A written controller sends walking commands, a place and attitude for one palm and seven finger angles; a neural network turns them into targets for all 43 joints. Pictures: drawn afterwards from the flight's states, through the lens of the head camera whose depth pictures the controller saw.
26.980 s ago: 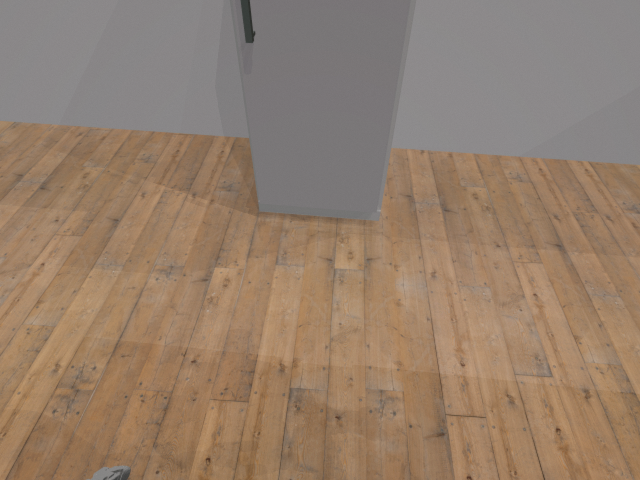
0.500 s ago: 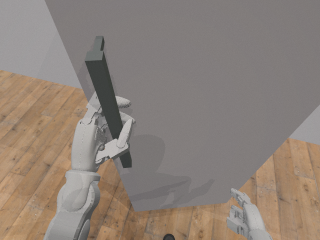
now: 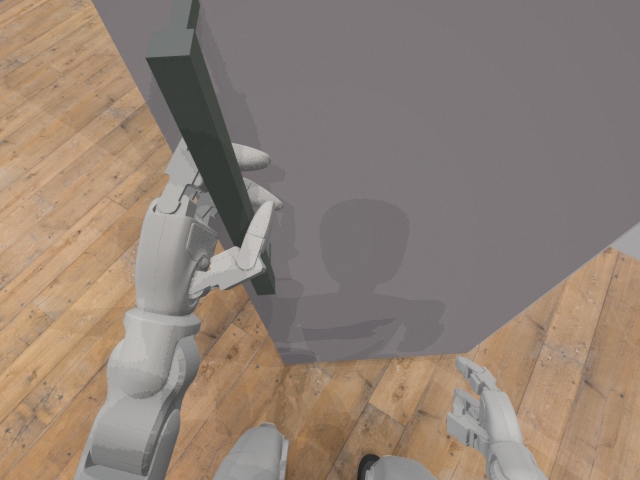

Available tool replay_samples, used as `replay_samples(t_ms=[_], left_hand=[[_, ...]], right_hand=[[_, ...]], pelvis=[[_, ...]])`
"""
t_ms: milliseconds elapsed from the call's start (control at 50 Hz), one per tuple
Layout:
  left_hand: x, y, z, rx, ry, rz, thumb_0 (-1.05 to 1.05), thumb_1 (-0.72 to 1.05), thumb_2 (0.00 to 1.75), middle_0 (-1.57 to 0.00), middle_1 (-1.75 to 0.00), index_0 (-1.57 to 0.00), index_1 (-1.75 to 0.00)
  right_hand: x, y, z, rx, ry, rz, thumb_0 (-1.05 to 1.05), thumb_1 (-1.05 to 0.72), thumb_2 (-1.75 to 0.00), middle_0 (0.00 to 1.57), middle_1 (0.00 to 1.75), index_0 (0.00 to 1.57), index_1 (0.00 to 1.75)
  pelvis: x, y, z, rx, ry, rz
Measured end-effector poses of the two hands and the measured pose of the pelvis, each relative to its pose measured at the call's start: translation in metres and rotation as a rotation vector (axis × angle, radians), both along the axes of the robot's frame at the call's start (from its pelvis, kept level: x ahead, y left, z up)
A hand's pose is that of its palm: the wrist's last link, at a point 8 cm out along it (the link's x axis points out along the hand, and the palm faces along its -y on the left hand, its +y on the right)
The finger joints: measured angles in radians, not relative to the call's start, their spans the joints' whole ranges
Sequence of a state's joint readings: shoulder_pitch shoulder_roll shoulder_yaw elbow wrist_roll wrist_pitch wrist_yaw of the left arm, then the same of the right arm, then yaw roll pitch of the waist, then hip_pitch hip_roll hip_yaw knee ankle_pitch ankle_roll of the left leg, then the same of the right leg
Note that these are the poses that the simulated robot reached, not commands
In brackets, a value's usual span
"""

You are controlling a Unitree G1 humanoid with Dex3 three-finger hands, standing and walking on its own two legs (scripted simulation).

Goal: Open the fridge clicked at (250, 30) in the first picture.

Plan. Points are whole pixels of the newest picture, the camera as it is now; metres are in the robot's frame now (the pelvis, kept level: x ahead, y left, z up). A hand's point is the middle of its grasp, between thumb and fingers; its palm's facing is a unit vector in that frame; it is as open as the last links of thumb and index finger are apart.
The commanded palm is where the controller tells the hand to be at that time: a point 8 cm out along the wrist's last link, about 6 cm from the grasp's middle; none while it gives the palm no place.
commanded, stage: walk backward, drawing the door open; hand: left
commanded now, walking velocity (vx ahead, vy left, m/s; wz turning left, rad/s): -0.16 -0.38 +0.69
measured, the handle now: (239, 194) +0.34 +0.08 +0.18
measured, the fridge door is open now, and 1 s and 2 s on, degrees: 38 69 72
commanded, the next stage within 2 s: stop walking and hold the door back in 1.02 s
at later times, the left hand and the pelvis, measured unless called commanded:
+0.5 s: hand (298, 361) +0.20 +0.02 +0.18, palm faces +0.39 -0.90 -0.20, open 6.6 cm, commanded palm +0.15 +0.07 +0.17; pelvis -0.06 -0.19 -0.02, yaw +14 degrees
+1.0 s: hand out of the picture +0.08 -0.06 +0.18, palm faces +0.52 -0.84 -0.16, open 6.5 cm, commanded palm +0.03 -0.03 +0.17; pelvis -0.10 -0.31 +0.01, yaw +29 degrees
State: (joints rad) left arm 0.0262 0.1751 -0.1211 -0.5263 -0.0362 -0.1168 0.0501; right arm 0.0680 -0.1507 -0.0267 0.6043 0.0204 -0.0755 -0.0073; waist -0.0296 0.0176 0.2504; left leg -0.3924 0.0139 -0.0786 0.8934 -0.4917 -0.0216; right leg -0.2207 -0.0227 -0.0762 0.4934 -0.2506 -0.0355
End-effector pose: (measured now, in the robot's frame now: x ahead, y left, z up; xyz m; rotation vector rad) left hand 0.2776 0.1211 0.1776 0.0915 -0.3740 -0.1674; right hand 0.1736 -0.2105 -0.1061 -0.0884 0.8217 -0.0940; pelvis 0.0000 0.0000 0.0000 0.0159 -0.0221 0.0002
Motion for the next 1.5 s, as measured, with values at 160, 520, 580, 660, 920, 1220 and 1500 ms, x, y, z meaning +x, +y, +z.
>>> replay_samples(t_ms=[160, 520, 580, 660, 920, 1220, 1500], left_hand=[[-0.035, -0.012, -0.004, -0.035, -0.044, 0.07, -0.02, 0.64, 0.83, -0.47, -1.4, -0.23, -1.29], [-0.117, -0.059, 0.002, 0.081, -0.012, 0.57, -0.05, 0.65, 0.84, -0.46, -1.4, -0.23, -1.35], [-0.13, -0.068, 0.003, 0.074, 0.004, 0.622, -0.04, 0.65, 0.85, -0.46, -1.4, -0.24, -1.36], [-0.148, -0.079, 0.003, 0.062, 0.014, 0.665, -0.03, 0.66, 0.85, -0.46, -1.4, -0.25, -1.37], [-0.217, -0.125, 0.002, 0.027, -0.023, 0.659, -0.02, 0.63, 0.82, -0.46, -1.4, -0.27, -1.37], [-0.285, -0.203, 0.005, 0.061, 0.029, 0.93, -0.03, 0.61, 0.82, -0.46, -1.4, -0.3, -1.39], [-0.277, -0.198, 0.008, 0.031, 0.069, 1.007, -0.05, 0.6, 0.85, -0.46, -1.4, -0.39, -1.4]], right_hand=[[0.022, -0.042, 0.03, -0.124, -0.129, 0.076, 0.01, -0.91, -0.9, 0.19, 0.3, 0.19, 0.3], [-0.007, -0.133, -0.012, 0.047, -0.057, 0.289, 0.01, -0.91, -0.9, 0.2, 0.3, 0.2, 0.3], [-0.014, -0.169, -0.005, -0.008, -0.04, 0.263, 0.01, -0.91, -0.9, 0.2, 0.3, 0.2, 0.3], [-0.025, -0.211, 0.011, -0.091, -0.021, 0.25, 0.01, -0.91, -0.9, 0.2, 0.3, 0.2, 0.3], [-0.048, -0.252, 0.036, -0.16, -0.059, 0.326, 0.01, -0.91, -0.9, 0.19, 0.3, 0.19, 0.3], [-0.004, -0.246, 0.004, -0.025, -0.011, 0.673, 0.01, -0.91, -0.9, 0.2, 0.3, 0.2, 0.3], [0.002, -0.305, 0.045, -0.138, -0.141, 0.703, 0.01, -0.91, -0.9, 0.2, 0.3, 0.2, 0.3]], pelvis=[[-0.025, -0.037, -0.01, 0.02, 0.029, 0.103], [-0.062, -0.2, -0.017, -0.013, -0.068, 0.232], [-0.066, -0.217, -0.01, 0.028, -0.042, 0.242], [-0.068, -0.238, -0.003, 0.05, -0.001, 0.286], [-0.096, -0.29, 0.0, -0.005, -0.007, 0.441], [-0.097, -0.397, -0.001, -0.002, -0.011, 0.635], [-0.129, -0.449, 0.007, 0.05, 0.052, 0.694]])
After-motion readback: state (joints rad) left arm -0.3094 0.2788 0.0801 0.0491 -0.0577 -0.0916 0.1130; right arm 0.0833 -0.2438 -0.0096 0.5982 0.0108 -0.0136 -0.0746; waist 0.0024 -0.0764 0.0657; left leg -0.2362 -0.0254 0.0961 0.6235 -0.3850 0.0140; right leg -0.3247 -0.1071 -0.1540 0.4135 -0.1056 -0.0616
